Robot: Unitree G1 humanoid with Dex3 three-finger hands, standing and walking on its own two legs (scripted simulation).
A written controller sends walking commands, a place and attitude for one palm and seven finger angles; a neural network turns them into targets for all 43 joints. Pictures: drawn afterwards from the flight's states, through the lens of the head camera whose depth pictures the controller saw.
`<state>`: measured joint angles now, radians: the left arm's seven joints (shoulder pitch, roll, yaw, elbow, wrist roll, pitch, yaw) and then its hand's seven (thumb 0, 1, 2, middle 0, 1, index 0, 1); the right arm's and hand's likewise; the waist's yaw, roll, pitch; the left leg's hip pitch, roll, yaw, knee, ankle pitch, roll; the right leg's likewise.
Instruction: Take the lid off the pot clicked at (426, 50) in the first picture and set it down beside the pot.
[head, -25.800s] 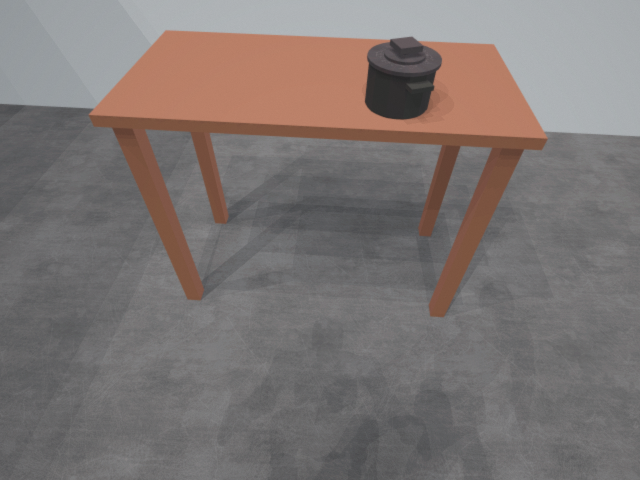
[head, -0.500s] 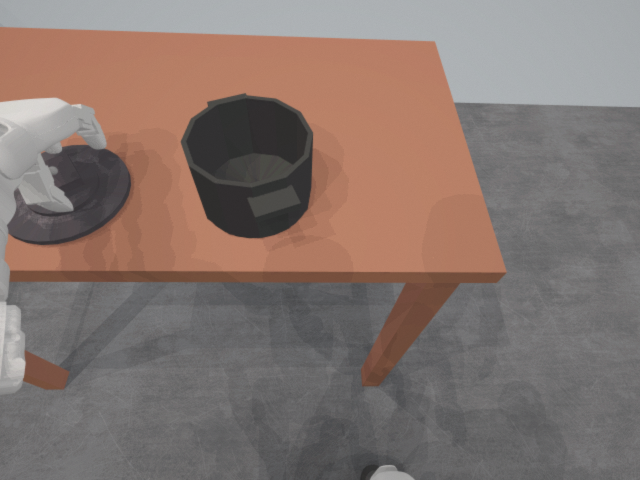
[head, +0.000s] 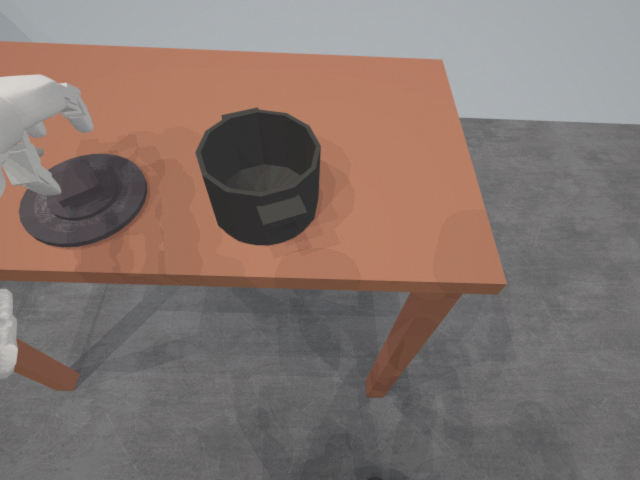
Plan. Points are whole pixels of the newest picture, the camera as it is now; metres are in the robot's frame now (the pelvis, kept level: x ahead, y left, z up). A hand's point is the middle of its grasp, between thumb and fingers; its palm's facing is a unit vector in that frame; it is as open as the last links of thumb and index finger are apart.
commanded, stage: raise the empty hand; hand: left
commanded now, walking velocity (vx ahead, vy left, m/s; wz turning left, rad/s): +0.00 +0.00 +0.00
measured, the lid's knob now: (76, 183) +0.48 +0.32 +0.07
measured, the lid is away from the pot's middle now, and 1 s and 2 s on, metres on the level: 0.25 0.25 0.25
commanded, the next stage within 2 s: draw the hand back to the body in 0.62 s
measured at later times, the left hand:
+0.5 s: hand (13, 104) +0.46 +0.31 +0.20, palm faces -0.30 -0.07 -0.95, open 11.0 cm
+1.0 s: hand (11, 114) +0.45 +0.31 +0.21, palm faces -0.25 -0.04 -0.97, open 11.0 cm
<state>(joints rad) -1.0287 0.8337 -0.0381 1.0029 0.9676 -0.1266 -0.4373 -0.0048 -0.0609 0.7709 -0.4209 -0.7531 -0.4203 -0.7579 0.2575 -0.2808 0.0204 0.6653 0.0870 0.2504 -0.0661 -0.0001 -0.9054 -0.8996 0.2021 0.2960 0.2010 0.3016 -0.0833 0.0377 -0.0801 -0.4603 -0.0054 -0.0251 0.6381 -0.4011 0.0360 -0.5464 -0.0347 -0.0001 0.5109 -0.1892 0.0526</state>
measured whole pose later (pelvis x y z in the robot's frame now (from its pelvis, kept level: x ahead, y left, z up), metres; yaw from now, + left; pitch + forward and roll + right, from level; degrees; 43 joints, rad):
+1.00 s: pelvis +0.00 +0.00 +0.01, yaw +0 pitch +10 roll -2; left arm -0.94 0.85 0.02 0.79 0.94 -0.04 -0.50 0.00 -0.06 0.77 -0.42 -0.75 -0.42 -0.76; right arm 0.25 -0.29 0.03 0.64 0.09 0.24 -0.03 0.00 -0.91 -0.90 0.20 0.30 0.20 0.30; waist -0.08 0.06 -0.06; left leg -0.35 -0.01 -0.02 0.54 -0.36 0.03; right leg -0.45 -0.04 0.00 0.44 -0.17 0.05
